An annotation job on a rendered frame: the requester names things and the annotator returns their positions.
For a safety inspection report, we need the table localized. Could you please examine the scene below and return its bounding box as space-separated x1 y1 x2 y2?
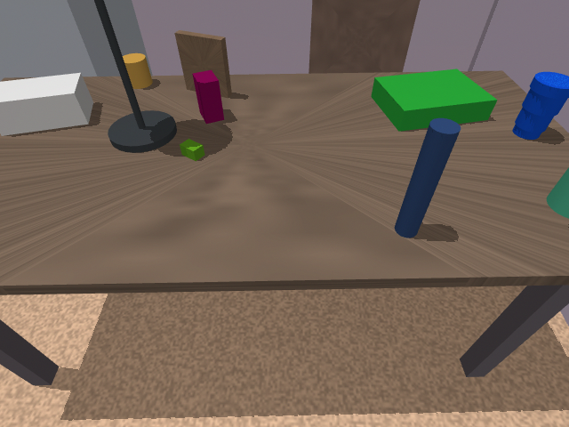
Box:
0 71 569 385

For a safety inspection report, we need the desk lamp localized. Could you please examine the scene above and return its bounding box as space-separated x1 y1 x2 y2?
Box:
94 0 177 153

